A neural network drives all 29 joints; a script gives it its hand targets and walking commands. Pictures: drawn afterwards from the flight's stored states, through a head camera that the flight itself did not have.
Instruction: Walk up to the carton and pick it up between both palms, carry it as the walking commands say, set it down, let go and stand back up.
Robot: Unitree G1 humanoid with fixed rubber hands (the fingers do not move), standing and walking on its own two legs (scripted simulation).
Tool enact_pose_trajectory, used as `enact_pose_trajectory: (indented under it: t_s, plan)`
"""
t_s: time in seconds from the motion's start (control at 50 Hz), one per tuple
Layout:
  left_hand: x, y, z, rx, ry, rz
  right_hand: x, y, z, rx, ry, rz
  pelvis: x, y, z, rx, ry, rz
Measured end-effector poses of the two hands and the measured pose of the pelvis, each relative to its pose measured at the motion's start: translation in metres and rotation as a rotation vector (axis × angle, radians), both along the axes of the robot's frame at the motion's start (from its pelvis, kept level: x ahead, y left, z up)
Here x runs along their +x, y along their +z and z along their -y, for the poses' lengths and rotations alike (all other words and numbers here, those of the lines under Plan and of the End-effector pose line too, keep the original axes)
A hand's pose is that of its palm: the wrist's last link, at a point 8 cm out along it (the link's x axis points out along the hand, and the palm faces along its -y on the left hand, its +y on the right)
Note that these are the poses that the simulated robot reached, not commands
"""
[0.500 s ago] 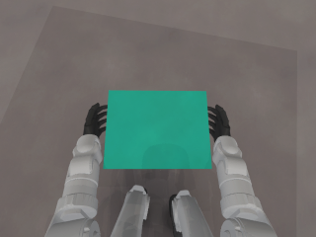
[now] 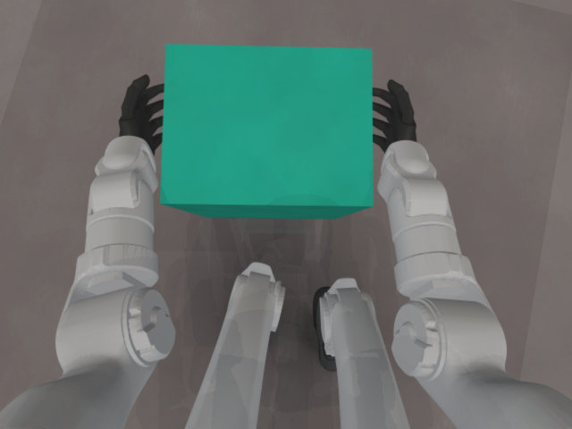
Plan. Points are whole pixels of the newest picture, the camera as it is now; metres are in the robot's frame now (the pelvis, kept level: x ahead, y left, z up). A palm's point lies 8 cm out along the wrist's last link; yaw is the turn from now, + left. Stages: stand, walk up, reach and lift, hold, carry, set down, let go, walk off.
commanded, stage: set down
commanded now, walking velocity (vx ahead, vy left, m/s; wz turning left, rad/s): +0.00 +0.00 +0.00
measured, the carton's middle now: (270, 152) +0.47 +0.09 -0.20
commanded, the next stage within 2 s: none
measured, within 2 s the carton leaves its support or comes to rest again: rests again in 1.68 s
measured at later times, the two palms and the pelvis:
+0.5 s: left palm (185, 150) +0.46 +0.23 -0.21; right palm (393, 149) +0.51 -0.10 -0.20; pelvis +0.01 +0.03 -0.07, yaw -2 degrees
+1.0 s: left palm (195, 135) +0.51 +0.24 -0.27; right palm (371, 158) +0.51 -0.09 -0.29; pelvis -0.04 +0.00 -0.14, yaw +0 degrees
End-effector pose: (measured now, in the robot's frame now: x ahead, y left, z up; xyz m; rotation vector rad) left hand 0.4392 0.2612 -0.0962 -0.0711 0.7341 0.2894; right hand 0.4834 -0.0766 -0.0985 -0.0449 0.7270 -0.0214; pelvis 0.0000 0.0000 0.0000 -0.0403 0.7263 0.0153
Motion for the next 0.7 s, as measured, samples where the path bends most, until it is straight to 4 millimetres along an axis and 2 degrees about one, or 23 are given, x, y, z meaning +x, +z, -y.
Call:
enact_pose_trajectory:
  t_s: [0.06,0.12,0.24,0.3,0.36,0.42,0.52,0.6,0.7]
  plan:
    - [0.007,-0.006,-0.006,0.002,0.004,0.022,0.007,-0.007,-0.007,-0.007,0.004,0.022,0.003,-0.009,-0.01,-0.013,0.007,-0.005]
    - [0.02,-0.016,-0.004,-0.036,0.001,0.033,0.01,-0.015,-0.004,-0.007,-0.016,0.019,0.008,-0.019,-0.02,-0.031,0.022,-0.036]
    - [0.047,-0.045,0.029,-0.067,-0.069,0.02,0.009,-0.038,0.03,-0.077,-0.075,-0.019,0.015,-0.033,-0.032,-0.067,0.042,-0.087]
    - [0.05,-0.062,0.045,-0.057,-0.101,0.019,0.006,-0.052,0.046,-0.077,-0.103,-0.026,0.018,-0.04,-0.036,-0.082,0.038,-0.115]
    - [0.046,-0.076,0.05,-0.014,-0.126,0.015,0.007,-0.065,0.052,-0.053,-0.106,-0.024,0.019,-0.048,-0.037,-0.084,0.022,-0.108]
    - [0.033,-0.093,0.045,0.033,-0.105,-0.023,0.013,-0.083,0.046,-0.019,-0.076,-0.028,0.016,-0.058,-0.035,-0.069,0.002,-0.111]
    - [0.018,-0.113,0.023,0.062,-0.033,-0.038,0.028,-0.103,0.019,0.009,0.002,-0.007,0.004,-0.073,-0.022,-0.016,-0.009,-0.053]
    - [0.021,-0.127,0.012,0.041,0.024,0.004,0.039,-0.117,0.006,0.032,0.011,0.037,-0.01,-0.087,-0.008,0.013,0.0,0.001]
    - [0.037,-0.148,0.014,0.05,-0.011,0.033,0.043,-0.136,0.01,0.0,-0.002,0.072,-0.025,-0.103,0.005,0.027,0.007,0.094]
